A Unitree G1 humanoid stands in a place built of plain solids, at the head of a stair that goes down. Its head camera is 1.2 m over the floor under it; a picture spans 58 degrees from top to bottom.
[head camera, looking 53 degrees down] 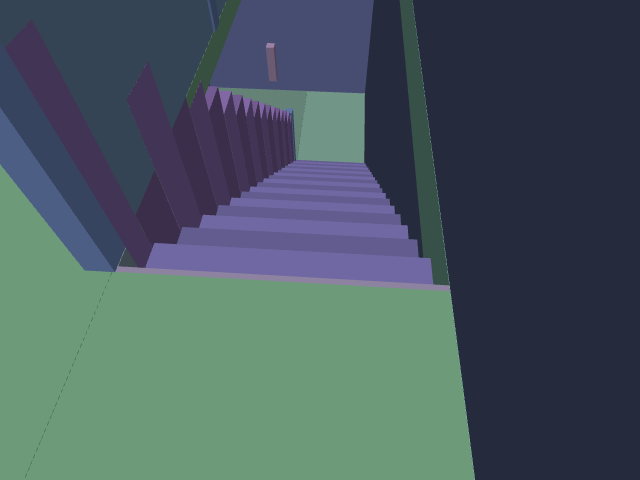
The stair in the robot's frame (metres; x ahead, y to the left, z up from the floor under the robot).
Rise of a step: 0.19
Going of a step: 0.24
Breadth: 1.10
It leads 4 degrees to the right of straight ahead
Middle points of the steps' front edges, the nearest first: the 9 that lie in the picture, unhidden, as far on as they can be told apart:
0.76 0.13 0.00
1.00 0.12 -0.19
1.24 0.10 -0.39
1.48 0.08 -0.58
1.72 0.07 -0.77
1.96 0.05 -0.97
2.20 0.03 -1.16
2.44 0.02 -1.35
2.68 0.00 -1.55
